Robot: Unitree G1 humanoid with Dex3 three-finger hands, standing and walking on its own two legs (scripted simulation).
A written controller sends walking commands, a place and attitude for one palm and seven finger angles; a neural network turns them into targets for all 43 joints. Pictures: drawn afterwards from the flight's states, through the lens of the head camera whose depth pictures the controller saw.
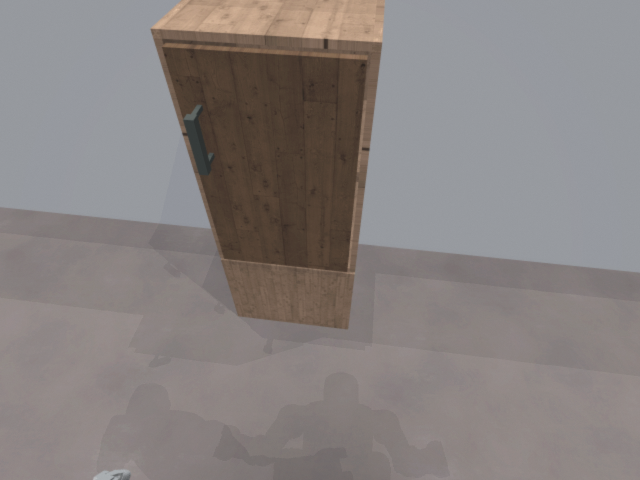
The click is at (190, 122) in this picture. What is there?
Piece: cupboard door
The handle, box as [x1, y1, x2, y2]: [183, 105, 214, 174]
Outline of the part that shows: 197,105 190,114 186,114 183,120 199,174 208,174 210,171 209,165 214,156 213,153 206,153 197,119 202,110 201,105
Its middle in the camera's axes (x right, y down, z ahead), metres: -0.24 -0.20 +0.78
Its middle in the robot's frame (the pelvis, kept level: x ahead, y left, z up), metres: +0.71 +0.28 +0.02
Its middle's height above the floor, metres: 0.79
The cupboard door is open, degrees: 0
